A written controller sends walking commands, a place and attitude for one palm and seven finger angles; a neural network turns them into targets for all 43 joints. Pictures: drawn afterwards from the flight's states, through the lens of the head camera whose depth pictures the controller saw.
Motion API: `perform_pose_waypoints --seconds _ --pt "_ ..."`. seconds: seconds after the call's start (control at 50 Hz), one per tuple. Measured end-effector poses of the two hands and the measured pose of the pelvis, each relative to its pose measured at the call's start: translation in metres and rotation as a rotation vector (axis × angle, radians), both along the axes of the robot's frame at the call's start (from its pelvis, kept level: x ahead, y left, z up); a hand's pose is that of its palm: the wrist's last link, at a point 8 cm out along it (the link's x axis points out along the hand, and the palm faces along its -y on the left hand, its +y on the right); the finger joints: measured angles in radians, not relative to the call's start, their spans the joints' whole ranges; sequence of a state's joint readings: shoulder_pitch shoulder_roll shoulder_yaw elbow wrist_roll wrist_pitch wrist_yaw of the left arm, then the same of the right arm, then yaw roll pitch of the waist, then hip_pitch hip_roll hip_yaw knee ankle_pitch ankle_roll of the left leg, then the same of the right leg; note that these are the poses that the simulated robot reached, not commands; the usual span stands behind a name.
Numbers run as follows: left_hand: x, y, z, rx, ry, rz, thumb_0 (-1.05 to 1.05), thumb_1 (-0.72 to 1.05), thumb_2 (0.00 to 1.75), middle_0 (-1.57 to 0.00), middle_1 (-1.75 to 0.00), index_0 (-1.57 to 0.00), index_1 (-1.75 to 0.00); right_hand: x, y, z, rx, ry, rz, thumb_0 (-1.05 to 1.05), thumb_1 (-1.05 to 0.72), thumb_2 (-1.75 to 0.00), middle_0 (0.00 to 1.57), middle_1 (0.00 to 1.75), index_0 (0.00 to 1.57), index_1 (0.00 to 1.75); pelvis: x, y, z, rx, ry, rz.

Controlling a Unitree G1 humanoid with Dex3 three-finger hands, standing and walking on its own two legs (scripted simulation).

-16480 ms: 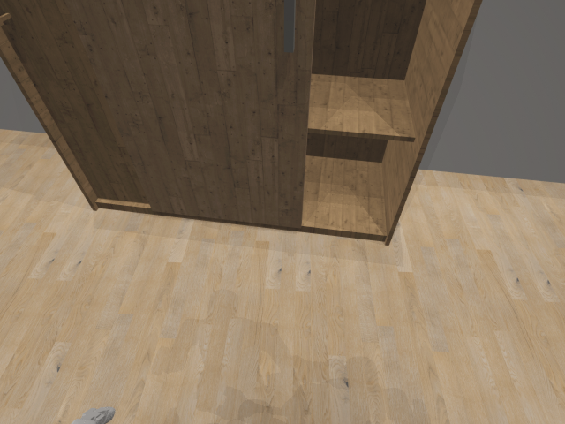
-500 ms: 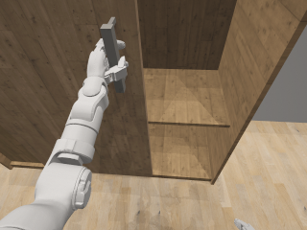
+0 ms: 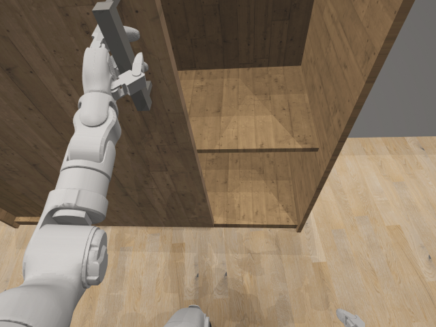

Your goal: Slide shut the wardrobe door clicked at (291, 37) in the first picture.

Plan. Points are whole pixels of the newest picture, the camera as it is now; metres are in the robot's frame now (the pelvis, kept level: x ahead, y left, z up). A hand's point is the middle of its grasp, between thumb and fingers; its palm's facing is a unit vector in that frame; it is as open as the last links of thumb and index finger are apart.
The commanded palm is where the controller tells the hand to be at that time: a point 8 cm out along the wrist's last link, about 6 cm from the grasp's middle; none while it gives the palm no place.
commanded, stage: step sideways, sliding the door along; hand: left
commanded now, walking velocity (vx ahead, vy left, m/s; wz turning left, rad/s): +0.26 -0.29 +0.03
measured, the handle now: (130, 56) +0.52 +0.17 +0.21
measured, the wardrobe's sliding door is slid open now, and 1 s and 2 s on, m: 0.38 0.28 0.06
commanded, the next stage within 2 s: none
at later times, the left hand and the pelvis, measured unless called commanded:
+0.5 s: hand (150, 71) +0.48 +0.13 +0.20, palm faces +0.40 -0.91 -0.11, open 6.6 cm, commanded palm +0.44 +0.10 +0.21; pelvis +0.09 -0.13 -0.01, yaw +8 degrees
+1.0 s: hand (206, 70) +0.48 +0.04 +0.20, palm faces +0.43 -0.90 -0.07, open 7.0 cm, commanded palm +0.44 +0.01 +0.20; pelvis +0.18 -0.17 +0.02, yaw +11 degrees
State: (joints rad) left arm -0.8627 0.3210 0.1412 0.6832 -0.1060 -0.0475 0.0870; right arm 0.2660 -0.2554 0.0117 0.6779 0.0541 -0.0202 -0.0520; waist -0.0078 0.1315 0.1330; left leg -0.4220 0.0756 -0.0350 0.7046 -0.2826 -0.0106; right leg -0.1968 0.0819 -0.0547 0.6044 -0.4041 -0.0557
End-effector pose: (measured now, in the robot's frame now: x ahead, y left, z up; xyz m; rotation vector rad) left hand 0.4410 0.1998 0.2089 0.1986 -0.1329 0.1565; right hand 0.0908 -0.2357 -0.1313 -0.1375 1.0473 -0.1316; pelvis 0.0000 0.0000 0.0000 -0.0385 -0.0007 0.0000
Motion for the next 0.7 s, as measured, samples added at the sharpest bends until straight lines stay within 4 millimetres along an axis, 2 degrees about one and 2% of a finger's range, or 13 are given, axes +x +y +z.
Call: perform_pose_waypoints --seconds 0.08,0.14,0.2,0.32,0.44,0.5,0.54,0.62,0.7 --pt "0.0 -0.003 -0.002 -0.036 -0.018 0.016 -0.05 0.68 0.85 -0.45 -1.4 -0.22 -1.4 0.006 -0.012 0.003 -0.012 0.09 0.036 0.01 -0.91 -0.9 0.2 0.29 0.2 0.3 0.012 -0.017 0.005 0.018 -0.019 0.039" --pt "0.002 -0.005 -0.005 -0.07 -0.069 0.026 -0.04 0.7 0.85 -0.45 -1.41 -0.22 -1.4 0.026 -0.021 0.01 -0.037 0.084 0.076 0.01 -0.91 -0.9 0.2 0.29 0.2 0.3 0.022 -0.024 0.005 0.057 -0.026 0.035" --pt "0.002 -0.006 -0.008 -0.086 -0.136 0.031 -0.02 0.7 0.84 -0.45 -1.41 -0.21 -1.4 0.056 -0.03 0.009 -0.035 0.016 0.092 0.01 -0.91 -0.9 0.2 0.29 0.2 0.3 0.024 -0.031 -0.002 0.062 -0.045 0.028" --pt "0.001 -0.009 -0.009 -0.054 -0.145 0.07 -0.03 0.71 0.83 -0.45 -1.41 -0.2 -1.39 0.115 -0.034 0.015 0.01 -0.042 0.183 0.01 -0.91 -0.9 0.2 0.29 0.2 0.3 0.032 -0.059 0.003 0.04 -0.07 0.085" --pt "0.0 -0.017 -0.009 -0.043 -0.146 0.147 -0.04 0.68 0.84 -0.45 -1.41 -0.21 -1.37 0.178 -0.038 0.014 0.077 -0.094 0.295 0.01 -0.91 -0.9 0.2 0.29 0.2 0.3 0.066 -0.104 0.0 0.012 -0.1 0.114" --pt "0.001 -0.024 -0.01 -0.032 -0.163 0.221 -0.04 0.66 0.84 -0.45 -1.41 -0.19 -1.37 0.217 -0.046 0.008 0.108 -0.147 0.342 0.01 -0.91 -0.9 0.2 0.29 0.2 0.3 0.087 -0.129 -0.009 0.005 -0.121 0.139" --pt "0.0 -0.03 -0.01 -0.03 -0.164 0.267 -0.05 0.65 0.84 -0.45 -1.41 -0.18 -1.38 0.239 -0.055 0.009 0.106 -0.171 0.346 0.01 -0.91 -0.9 0.2 0.29 0.2 0.3 0.094 -0.14 -0.006 -0.006 -0.131 0.176" --pt "0.0 -0.042 -0.009 -0.045 -0.162 0.31 -0.05 0.64 0.84 -0.45 -1.41 -0.17 -1.39 0.273 -0.073 0.029 0.049 -0.222 0.336 0.01 -0.91 -0.9 0.2 0.29 0.2 0.3 0.109 -0.147 0.007 0.042 -0.081 0.2" --pt "-0.001 -0.054 -0.011 -0.055 -0.193 0.296 -0.04 0.66 0.81 -0.45 -1.41 -0.18 -1.37 0.3 -0.085 0.042 0.007 -0.277 0.349 0.01 -0.91 -0.9 0.2 0.29 0.2 0.3 0.126 -0.147 0.005 0.035 -0.05 0.203"
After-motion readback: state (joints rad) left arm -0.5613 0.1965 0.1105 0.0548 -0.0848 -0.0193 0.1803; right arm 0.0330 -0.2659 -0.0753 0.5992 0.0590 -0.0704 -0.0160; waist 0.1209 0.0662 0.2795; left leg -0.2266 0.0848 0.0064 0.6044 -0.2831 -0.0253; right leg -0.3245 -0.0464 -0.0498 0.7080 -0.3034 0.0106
